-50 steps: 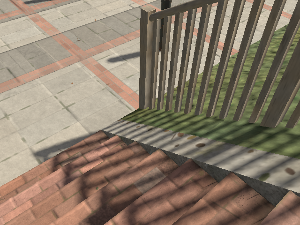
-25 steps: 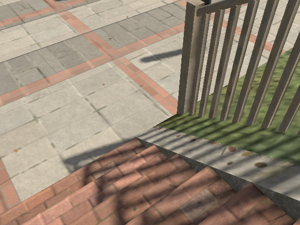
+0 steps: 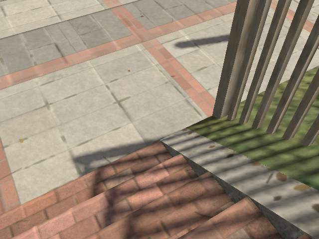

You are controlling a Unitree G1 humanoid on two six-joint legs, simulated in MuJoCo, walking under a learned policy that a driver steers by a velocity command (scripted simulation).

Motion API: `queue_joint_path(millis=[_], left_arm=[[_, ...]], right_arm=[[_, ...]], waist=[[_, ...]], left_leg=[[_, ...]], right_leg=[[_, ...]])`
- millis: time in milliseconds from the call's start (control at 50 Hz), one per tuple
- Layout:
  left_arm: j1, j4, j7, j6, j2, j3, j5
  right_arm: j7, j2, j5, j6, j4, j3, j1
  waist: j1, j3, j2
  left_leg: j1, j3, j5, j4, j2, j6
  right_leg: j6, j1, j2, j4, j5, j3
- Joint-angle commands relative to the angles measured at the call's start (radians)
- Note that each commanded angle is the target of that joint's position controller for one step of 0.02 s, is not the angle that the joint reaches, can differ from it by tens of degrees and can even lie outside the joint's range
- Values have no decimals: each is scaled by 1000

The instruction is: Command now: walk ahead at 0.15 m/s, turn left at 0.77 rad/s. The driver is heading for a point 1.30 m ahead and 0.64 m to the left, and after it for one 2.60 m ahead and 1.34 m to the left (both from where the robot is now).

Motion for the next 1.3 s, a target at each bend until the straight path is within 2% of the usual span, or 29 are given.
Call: queue_joint_path(millis=[20, 100, 140, 160, 180, 200, 220, 260, 300, 340, 400, 500, 560, 580, 620, 660, 720, 820, 880, 940, 980, 1020, 1080, 1140, 1180, 1200, 1220, 1260, 1300], left_arm=[[-173, -153, 21, -56, 175, 65, 17], [-164, -172, 68, -66, 241, 104, -39], [-266, -220, 78, -65, 339, 133, -60], [-348, -303, 52, -53, 280, 123, -50], [-361, -476, 16, -64, 120, 85, -72], [-434, -490, -31, -66, 72, 45, -119], [-465, -456, -25, -45, 137, 41, -155], [-350, -392, 22, -16, 191, 44, -95], [-236, -343, 41, 2, 126, -13, -58], [-92, -270, 4, 20, 143, -22, -10], [-129, -304, -42, 35, 122, -38, -15], [-216, -326, -71, 71, 62, -62, -47], [157, -196, -44, 20, 158, -10, -60], [194, -206, -54, 20, 227, 25, -77], [7, -254, -58, 27, 263, 59, -30], [-106, -253, -25, 4, 167, 2, -73], [52, -150, 41, -34, 129, -25, -53], [202, -67, 53, -46, 157, -22, -25], [54, -92, 54, -65, 178, -25, -20], [-165, -89, -13, -75, 154, -53, -106], [-60, -83, -65, -49, 108, -76, -130], [3, -83, -14, -50, 154, -38, -85], [36, -100, 39, -55, 271, 5, -93], [-136, -168, 37, -49, 207, 4, -76], [-154, -276, 41, -58, 71, -5, -98], [-23, -265, 69, -58, -15, -30, -106], [-82, -253, 79, -42, 26, -24, -101], [-31, -162, 84, 10, 106, -14, -47], [240, -104, -6, 43, 71, -46, 11]], right_arm=[[-3, -6, -10, 6, -21, -17, 327], [-9, -64, -29, 18, -157, -65, 110], [-20, -108, -23, -9, -125, -100, 289], [-54, -209, 2, -61, -17, -132, 495], [-86, -459, 46, -102, -110, -162, 479], [-54, -367, 20, -127, -140, -138, 391], [-18, -227, 63, -128, -140, -91, 301], [16, -200, 88, -88, -121, -73, 209], [5, -111, 16, -52, -158, -26, 64], [-28, -68, 20, -42, -209, 15, -55], [-68, -116, 26, -46, -168, 17, 56], [-7, -144, 41, -3, -96, 22, 255], [49, -111, 68, 35, -154, 56, 194], [48, -32, 80, 32, -138, 61, 429], [18, -108, 43, 95, -243, 35, 306], [-18, -59, 9, 118, -257, 57, 144], [21, 19, -6, 120, -233, 84, 190], [8, 21, 10, 120, -328, 91, -17], [18, 27, 1, 130, -361, 101, -25], [106, 29, 39, 116, -256, 75, 98], [109, -89, 122, 31, -271, 52, 51], [43, -182, 57, -9, -306, 17, -51], [15, -94, 42, 35, -398, 5, -243], [-42, -104, 56, 60, -325, -42, 78], [-61, -276, -28, 28, -288, -110, 405], [-39, -245, -58, 26, -246, -89, 537], [-25, -213, -37, 48, -236, -88, 413], [1, -134, 90, 66, -246, -66, 87], [-5, -72, 43, 15, -197, -29, -66]], waist=[[-122, -102, -84], [-32, -31, -96], [-146, -31, 46], [-166, -12, 234], [-49, -136, 418], [-105, 1, 167], [-143, 101, 108], [-20, -27, 67], [67, -55, -37], [115, -65, -20], [25, -13, -67], [-105, 40, 60], [42, -102, -71], [-35, -453, -321], [-7, -317, -122], [-18, -149, 28], [16, -27, -75], [134, 1, -100], [61, -18, -68], [-56, 2, -32], [-14, 88, 128], [64, 4, 113], [171, 59, -184], [-54, -75, -76], [-153, -154, 206], [-152, -256, 381], [-119, 15, 244], [13, -26, 176], [194, -103, 107]], left_leg=[[329, -3, 126, 165, -10, 26], [194, -3, -48, 63, -14, 30], [385, 144, 58, -355, -102, 8], [636, 16, 654, -532, -154, 90], [710, -635, 1224, -723, 38, 358], [707, -884, 1052, -738, 267, 490], [640, -872, 700, -679, 286, 505], [562, -693, 738, -488, 189, 429], [284, -525, 617, -401, 67, 279], [-128, -345, 220, -370, -127, 231], [-181, -268, -200, -321, -194, 216], [-14, -535, -159, -152, -160, 288], [-352, -389, -148, 315, -262, 145], [-570, -141, -617, 742, -304, 60], [-639, -147, -474, 1022, -195, -27], [-502, -64, -115, 855, -90, -50], [-329, 18, 19, 805, -46, -24], [-644, -62, 24, 671, 23, -14], [-415, -35, 158, 311, 74, 15], [222, 63, 187, -122, 48, -49], [75, -151, -109, -384, 115, 17], [53, -99, 73, -543, 129, 71], [37, 221, -77, -244, -114, 15], [504, 45, 119, -509, -58, 56], [980, -389, 752, -592, 295, 293], [981, -848, 489, -842, 473, 443], [849, -778, 111, -910, 447, 405], [458, -415, -214, -884, 339, 345], [82, -185, -285, -871, 247, 245]], right_leg=[[-204, -222, -392, -122, 665, 115], [-92, -50, -414, 71, 442, 83], [-3, -116, -269, 426, 271, -5], [49, -367, -74, 708, -282, -2], [64, -555, 164, 909, -609, 109], [70, -805, 176, 804, -570, 353], [70, -931, 131, 733, -453, 435], [125, -847, 100, 846, -275, 453], [128, -654, 84, 703, 33, 437], [115, -307, 114, 603, 457, 366], [89, -86, 111, 233, 644, 313], [38, 73, 99, -337, 678, 334], [-144, 741, -104, -352, 1066, 368], [-405, 1122, -387, 62, 1583, 412], [-479, 672, -514, -120, 952, 699], [-356, 178, -299, -291, 512, 435], [-262, -130, -147, -329, 200, 336], [-255, 169, -303, -311, 136, 471], [-138, 8, -245, -325, -1, 372], [29, -418, -107, -332, -337, 239], [92, -397, 91, -140, -338, 105], [7, -208, 95, -65, -15, 154], [-188, -133, -116, -377, -172, 469], [-123, -395, -108, -221, -304, 561], [10, -802, 226, 400, -342, 369], [65, -979, 342, 561, -433, 586], [78, -1184, 291, 624, -225, 621], [71, -1040, 214, 913, 13, 442], [26, -735, 157, 1332, 143, 298]])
